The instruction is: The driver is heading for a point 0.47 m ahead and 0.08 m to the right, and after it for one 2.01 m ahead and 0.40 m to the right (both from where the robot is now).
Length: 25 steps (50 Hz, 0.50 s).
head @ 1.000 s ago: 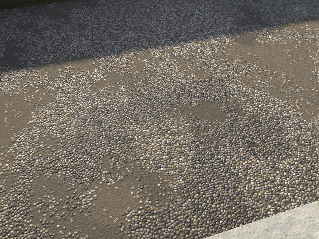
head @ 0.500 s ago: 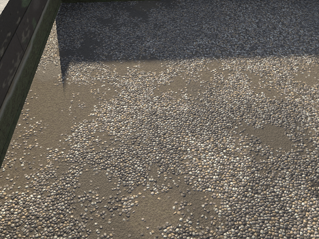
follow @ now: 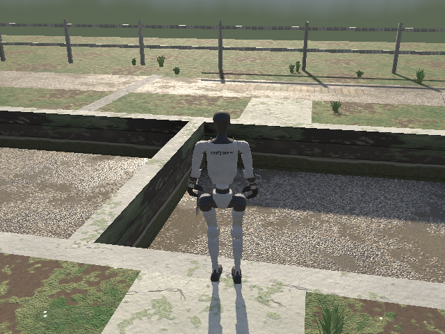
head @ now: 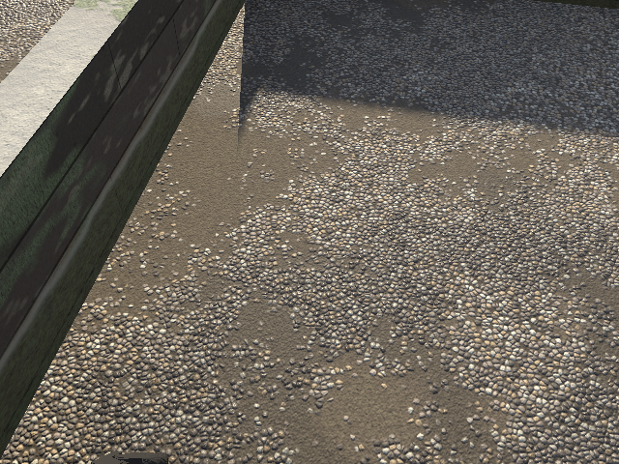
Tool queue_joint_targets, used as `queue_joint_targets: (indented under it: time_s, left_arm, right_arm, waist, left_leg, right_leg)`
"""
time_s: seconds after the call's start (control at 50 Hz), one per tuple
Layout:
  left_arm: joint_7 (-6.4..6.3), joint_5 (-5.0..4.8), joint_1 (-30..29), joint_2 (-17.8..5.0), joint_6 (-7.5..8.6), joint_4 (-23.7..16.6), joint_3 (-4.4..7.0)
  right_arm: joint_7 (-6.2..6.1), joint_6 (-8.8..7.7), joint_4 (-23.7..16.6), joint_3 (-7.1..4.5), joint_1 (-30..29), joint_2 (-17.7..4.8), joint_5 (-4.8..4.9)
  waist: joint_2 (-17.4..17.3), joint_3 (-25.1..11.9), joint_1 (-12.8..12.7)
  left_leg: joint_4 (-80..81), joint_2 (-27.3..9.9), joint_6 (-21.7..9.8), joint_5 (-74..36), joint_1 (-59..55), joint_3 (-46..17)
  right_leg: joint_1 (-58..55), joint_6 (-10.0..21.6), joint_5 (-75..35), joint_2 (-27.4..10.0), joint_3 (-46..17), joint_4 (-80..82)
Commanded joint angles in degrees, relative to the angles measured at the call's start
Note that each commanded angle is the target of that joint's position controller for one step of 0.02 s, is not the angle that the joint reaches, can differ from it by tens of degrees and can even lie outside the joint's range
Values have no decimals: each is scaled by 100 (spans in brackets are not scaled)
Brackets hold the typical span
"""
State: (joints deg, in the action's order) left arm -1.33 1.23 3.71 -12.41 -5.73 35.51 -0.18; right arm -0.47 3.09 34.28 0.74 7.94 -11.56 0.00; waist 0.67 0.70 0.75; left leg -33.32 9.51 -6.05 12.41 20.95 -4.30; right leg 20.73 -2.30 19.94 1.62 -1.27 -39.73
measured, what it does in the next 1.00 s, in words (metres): steps on the spot: right foot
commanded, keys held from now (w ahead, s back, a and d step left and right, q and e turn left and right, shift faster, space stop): w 1.00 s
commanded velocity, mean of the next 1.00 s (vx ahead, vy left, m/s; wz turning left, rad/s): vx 0.50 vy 0.00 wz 0.07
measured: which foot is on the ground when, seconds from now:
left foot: down 0.00-1.00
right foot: up 0.00-0.00, down 0.02-1.00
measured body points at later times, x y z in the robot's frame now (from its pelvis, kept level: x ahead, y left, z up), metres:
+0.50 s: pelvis +0.04 +0.00 +0.00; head +0.04 +0.00 +0.45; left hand +0.23 +0.22 -0.08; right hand +0.24 -0.21 -0.08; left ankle +0.05 +0.05 -0.72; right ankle +0.01 -0.10 -0.72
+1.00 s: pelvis +0.06 -0.01 +0.00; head +0.04 +0.00 +0.45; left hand +0.24 +0.20 -0.09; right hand +0.24 -0.22 -0.08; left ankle +0.05 +0.05 -0.72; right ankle +0.01 -0.10 -0.72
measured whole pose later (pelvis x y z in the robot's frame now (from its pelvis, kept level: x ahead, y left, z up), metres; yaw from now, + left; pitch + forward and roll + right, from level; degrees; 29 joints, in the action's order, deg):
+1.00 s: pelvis +0.06 -0.01 +0.00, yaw +1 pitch -2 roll +0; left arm -2.0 1.3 7.0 -9.6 -4.2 36.7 -2.0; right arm -0.4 3.2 35.1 2.8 7.0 -10.1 -0.3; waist 0.1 0.3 1.4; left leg -37.0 8.5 -6.0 20.0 14.0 -3.9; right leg 9.8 2.2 24.4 2.6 0.1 -36.5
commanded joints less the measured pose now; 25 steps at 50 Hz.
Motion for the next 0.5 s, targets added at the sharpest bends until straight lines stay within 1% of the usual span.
queue_joint_targets:
  time_s: [0.02, 0.04, 0.06, 0.08, 0.1, 0.12, 0.14, 0.16, 0.18, 0.2, 0.24, 0.26, 0.28, 0.3, 0.32, 0.38, 0.4, 0.44, 0.5]
  left_arm:
    - [41, 49, 54, 27, 189, -325, -48]
    - [17, 95, 9, -101, 249, -318, -25]
    - [29, -8, -205, -260, 291, -388, 20]
    - [23, -39, -250, -341, 317, -439, 21]
    - [13, -65, -277, -451, 331, -469, 33]
    - [-2, -90, -332, -470, 338, -484, 27]
    - [-17, -113, -402, -457, 344, -493, 17]
    - [-8, -132, -445, -388, 338, -497, 4]
    - [-1, -129, -495, -338, 309, -520, -6]
    - [10, -119, -499, -287, 290, -536, -15]
    - [35, -93, -425, -204, 265, -553, -29]
    - [42, -75, -348, -193, 261, -547, -27]
    - [43, -55, -276, -202, 263, -532, -20]
    - [22, -11, -216, -224, 281, -536, -40]
    - [13, -1, -147, -231, 302, -512, -30]
    - [20, 0, -177, -177, 341, -485, -39]
    - [55, 28, -93, -216, 369, -436, -53]
    - [75, 15, -149, -181, 378, -436, -61]
    - [70, 4, -168, -196, 358, -429, -62]
  right_arm:
    - [-12, -1, -520, -198, -472, -692, 118]
    - [11, -36, -544, -143, -316, -538, 143]
    - [56, -67, -605, -105, -468, -490, 105]
    - [84, -109, -645, -116, -669, -519, 77]
    - [98, -146, -647, -122, -715, -549, 11]
    - [114, -174, -626, -118, -673, -561, -29]
    - [132, -194, -596, -102, -586, -525, -55]
    - [123, -223, -534, -63, -561, -471, -68]
    - [139, -248, -496, -36, -500, -442, -91]
    - [141, -256, -466, -21, -491, -437, -77]
    - [130, -253, -476, -8, -593, -499, -37]
    - [124, -248, -498, -7, -653, -538, -12]
    - [117, -241, -520, -7, -692, -566, 10]
    - [108, -212, -525, 13, -624, -569, -13]
    - [93, -194, -508, 13, -617, -579, -18]
    - [61, -159, -482, 21, -573, -582, -25]
    - [66, -145, -496, 9, -582, -602, -48]
    - [79, -137, -483, 14, -555, -604, -47]
    - [90, -150, -474, 21, -527, -594, -40]
  waist:
    - [-220, -621, -156]
    - [124, -700, 1]
    - [568, -546, -73]
    - [744, -384, -122]
    - [726, -236, -92]
    - [615, -132, -35]
    - [498, -120, 47]
    - [299, -201, 99]
    - [210, -270, 121]
    - [97, -284, 103]
    - [-320, -198, 5]
    - [-523, -169, -54]
    - [-640, -156, -94]
    - [-764, -80, -33]
    - [-686, -143, -74]
    - [-324, -414, -43]
    - [-218, -507, -45]
    - [-139, -546, -29]
    - [-49, -521, -25]
  left_leg:
    - [1197, -1463, -62, 963, 103, -2087]
    - [1078, -1193, 75, 1145, 493, -1757]
    - [853, -823, 255, 1149, 617, -1116]
    - [358, -589, 373, 679, 501, -699]
    - [182, -507, 430, 353, 339, -475]
    - [205, -536, 450, 204, 167, -384]
    - [274, -569, 440, 135, -64, -358]
    - [362, -600, 395, 72, -330, -371]
    - [391, -619, 329, 82, -525, -440]
    - [460, -658, 278, 131, -618, -540]
    - [749, -810, 192, 317, -502, -902]
    - [902, -912, 149, 410, -406, -1118]
    - [1006, -1006, 107, 418, -355, -1299]
    - [1090, -1069, 71, -2, -357, -1436]
    - [1048, -1106, 46, -222, -484, -1484]
    - [863, -1056, 71, -696, -678, -1360]
    - [784, -1066, 35, -732, -646, -1283]
    - [713, -1009, 57, -814, -541, -1171]
    - [621, -951, 74, -872, -443, -1048]
  right_leg:
    - [-1357, 331, -512, -109, 138, 977]
    - [-1876, 498, -405, -275, -88, 761]
    - [-1645, 671, -66, -469, -554, 1053]
    - [-1407, 814, 263, -755, -1002, 1542]
    - [-1121, 905, 456, -979, -1360, 1843]
    - [-943, 916, 415, -1017, -1420, 1920]
    - [-821, 873, 311, -932, -1278, 1861]
    - [-778, 809, 175, -817, -1086, 1743]
    - [-750, 731, 40, -677, -878, 1600]
    - [-739, 658, -5, -534, -669, 1454]
    - [-807, 539, -100, -268, -257, 1076]
    - [-869, 500, -148, -183, -109, 905]
    - [-914, 474, -187, -135, -14, 797]
    - [-863, 434, -327, -138, 74, 775]
    - [-867, 416, -335, -132, 79, 807]
    - [-1134, 422, -501, -169, 32, 880]
    - [-1267, 463, -531, -182, 10, 820]
    - [-1436, 507, -684, -216, -17, 778]
    - [-1526, 547, -873, -256, -57, 723]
